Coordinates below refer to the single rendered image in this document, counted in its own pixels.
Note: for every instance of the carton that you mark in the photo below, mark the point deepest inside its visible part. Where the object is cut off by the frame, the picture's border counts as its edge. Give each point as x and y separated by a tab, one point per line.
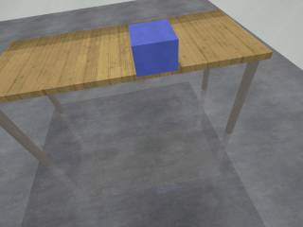
155	47

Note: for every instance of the table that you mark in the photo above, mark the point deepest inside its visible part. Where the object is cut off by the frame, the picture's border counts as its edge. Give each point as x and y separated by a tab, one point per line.
73	61

